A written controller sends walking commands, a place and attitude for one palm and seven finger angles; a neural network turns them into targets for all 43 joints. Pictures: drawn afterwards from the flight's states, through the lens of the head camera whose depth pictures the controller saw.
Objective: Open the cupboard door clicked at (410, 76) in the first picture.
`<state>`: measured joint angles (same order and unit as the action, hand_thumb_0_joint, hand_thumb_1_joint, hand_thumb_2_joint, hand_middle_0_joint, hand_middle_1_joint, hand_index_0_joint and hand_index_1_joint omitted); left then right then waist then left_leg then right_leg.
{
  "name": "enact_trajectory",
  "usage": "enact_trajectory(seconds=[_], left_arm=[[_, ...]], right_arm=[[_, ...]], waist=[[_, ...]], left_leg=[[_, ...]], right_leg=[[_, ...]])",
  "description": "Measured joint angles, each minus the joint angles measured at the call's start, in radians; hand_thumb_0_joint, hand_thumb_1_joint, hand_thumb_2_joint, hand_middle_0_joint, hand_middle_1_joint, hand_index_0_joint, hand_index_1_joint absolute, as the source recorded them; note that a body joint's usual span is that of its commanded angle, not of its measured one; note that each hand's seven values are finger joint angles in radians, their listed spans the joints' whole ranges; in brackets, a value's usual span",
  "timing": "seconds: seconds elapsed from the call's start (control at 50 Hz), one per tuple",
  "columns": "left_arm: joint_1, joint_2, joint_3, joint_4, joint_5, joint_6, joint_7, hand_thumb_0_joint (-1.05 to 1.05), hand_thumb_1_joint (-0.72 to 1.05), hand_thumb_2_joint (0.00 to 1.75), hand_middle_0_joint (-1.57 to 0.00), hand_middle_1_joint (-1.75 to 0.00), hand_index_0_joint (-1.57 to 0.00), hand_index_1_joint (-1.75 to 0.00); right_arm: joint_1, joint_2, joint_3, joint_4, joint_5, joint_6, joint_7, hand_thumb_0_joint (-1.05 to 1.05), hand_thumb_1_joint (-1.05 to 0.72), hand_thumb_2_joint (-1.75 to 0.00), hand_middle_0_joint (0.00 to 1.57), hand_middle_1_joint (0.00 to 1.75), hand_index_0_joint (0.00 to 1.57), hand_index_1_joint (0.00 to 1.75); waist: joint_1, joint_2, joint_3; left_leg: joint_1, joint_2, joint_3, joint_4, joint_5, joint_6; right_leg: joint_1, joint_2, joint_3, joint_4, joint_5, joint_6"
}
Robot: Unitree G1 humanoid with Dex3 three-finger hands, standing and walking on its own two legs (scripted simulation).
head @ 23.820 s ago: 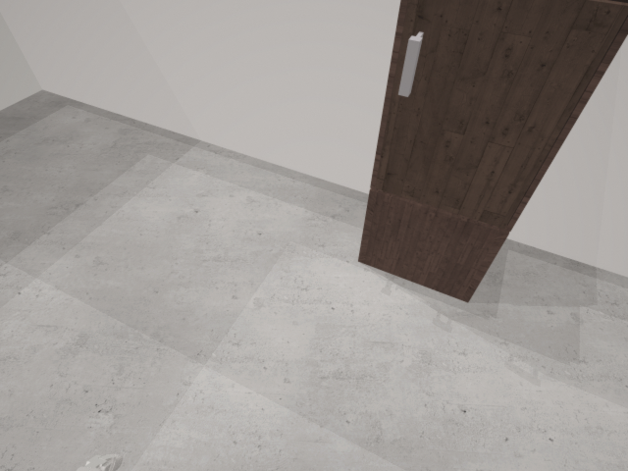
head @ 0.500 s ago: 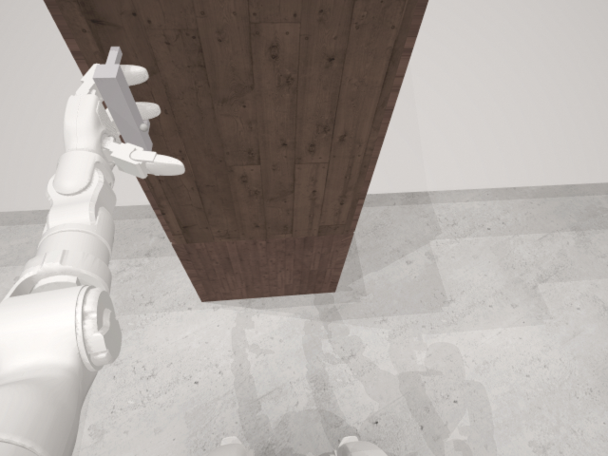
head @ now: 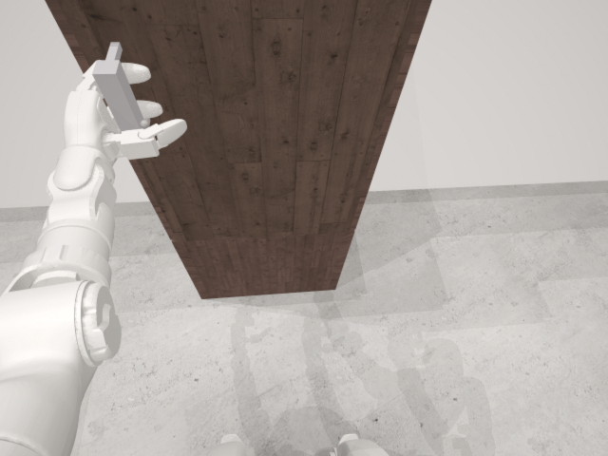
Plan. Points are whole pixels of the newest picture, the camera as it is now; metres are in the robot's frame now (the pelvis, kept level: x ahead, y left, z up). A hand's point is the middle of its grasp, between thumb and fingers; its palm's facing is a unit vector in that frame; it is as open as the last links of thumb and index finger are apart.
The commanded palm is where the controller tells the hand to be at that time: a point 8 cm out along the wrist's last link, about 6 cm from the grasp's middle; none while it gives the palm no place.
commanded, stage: close the thumb around the handle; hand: left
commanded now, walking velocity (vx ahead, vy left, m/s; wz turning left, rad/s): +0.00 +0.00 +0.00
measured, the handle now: (129, 100) +0.56 +0.19 +0.12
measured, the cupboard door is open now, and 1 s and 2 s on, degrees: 0 19 39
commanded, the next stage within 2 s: pull the door open along its arc in 0.32 s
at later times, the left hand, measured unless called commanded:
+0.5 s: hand (144, 126) +0.51 +0.16 +0.12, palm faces +0.03 -1.00 +0.00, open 5.6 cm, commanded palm +0.48 +0.21 +0.12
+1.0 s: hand (166, 197) +0.40 +0.13 +0.12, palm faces +0.22 -0.97 +0.08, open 6.1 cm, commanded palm +0.34 +0.18 +0.12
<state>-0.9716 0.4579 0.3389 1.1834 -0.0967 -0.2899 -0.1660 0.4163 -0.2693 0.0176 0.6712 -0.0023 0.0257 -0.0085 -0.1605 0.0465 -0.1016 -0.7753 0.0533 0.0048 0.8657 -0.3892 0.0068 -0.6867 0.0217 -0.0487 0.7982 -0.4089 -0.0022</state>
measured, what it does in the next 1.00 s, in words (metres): stands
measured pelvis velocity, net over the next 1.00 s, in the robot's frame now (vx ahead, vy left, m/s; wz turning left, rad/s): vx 0.01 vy -0.01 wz -0.02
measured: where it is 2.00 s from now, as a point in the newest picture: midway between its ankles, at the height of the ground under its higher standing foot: outside the picture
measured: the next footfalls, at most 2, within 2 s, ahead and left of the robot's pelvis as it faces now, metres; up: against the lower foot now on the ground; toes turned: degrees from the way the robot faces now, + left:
none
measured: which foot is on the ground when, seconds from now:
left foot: down 0.00-1.00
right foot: down 0.00-1.00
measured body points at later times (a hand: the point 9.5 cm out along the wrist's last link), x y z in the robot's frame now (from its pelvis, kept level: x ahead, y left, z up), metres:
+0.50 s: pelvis +0.00 +0.00 +0.00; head +0.09 +0.01 +0.44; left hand +0.50 +0.22 +0.12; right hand +0.00 -0.26 -0.12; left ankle +0.01 +0.11 -0.70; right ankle -0.02 -0.12 -0.70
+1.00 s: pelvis +0.01 -0.01 +0.02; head +0.03 -0.02 +0.47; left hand +0.38 +0.18 +0.12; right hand +0.13 -0.25 -0.09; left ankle +0.01 +0.11 -0.70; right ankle -0.02 -0.12 -0.70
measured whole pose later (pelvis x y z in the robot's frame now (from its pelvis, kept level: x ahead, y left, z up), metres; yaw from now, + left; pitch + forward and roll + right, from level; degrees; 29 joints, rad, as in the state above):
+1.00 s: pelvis +0.01 -0.01 +0.02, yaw -1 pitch +8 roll -1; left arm -0.31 0.07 0.18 0.40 -0.13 -0.14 0.17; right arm 0.28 -0.23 0.00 0.59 0.01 0.02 0.01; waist -0.04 0.05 -0.12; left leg -0.51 0.05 0.04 0.73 -0.37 0.00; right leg -0.45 0.02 -0.01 0.70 -0.39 -0.01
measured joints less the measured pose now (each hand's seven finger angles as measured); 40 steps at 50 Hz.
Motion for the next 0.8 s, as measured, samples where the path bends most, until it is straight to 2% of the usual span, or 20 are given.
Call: enact_trajectory(seconds=[0.24,0.56,0.68,0.8], left_arm=[[0.017,0.001,0.009,-0.013,-0.002,0.003,-0.003,0.01,0.71,0.82,-0.38,-1.32,-0.38,-1.33],[0.080,-0.021,0.029,-0.059,-0.002,0.001,-0.001,0.01,0.71,0.80,-0.39,-1.34,-0.40,-1.35],[0.207,-0.069,0.020,-0.189,-0.037,0.007,-0.001,0.01,0.71,0.78,-0.37,-1.34,-0.38,-1.35],[0.417,-0.154,-0.028,-0.429,-0.076,0.041,0.010,0.02,0.69,0.74,-0.37,-1.34,-0.36,-1.35]], right_arm=[[0.012,0.000,-0.002,-0.004,0.001,0.002,0.000,0.00,-0.90,-0.90,0.21,0.30,0.20,0.30],[0.002,0.002,-0.006,-0.011,0.002,0.007,0.003,0.00,-0.90,-0.90,0.21,0.30,0.20,0.30],[0.004,0.004,-0.013,-0.030,0.013,0.019,0.006,0.00,-0.91,-0.90,0.21,0.30,0.20,0.30],[-0.014,0.010,-0.018,-0.059,0.028,0.025,0.009,0.01,-0.91,-0.90,0.20,0.30,0.20,0.30]], waist=[[-0.003,0.001,-0.002],[0.003,0.006,-0.013],[0.022,0.009,-0.021],[0.051,0.011,-0.029]], left_leg=[[0.007,0.003,0.005,-0.003,-0.002,0.001],[0.034,0.006,0.017,-0.013,-0.006,0.001],[0.084,0.009,0.033,-0.039,-0.006,0.001],[0.165,0.007,0.046,-0.083,0.000,0.000]], right_leg=[[0.005,0.003,0.005,-0.005,0.002,0.001],[0.026,0.006,0.018,-0.012,0.001,0.001],[0.067,0.008,0.034,-0.032,0.004,0.001],[0.138,0.007,0.047,-0.066,0.008,0.001]])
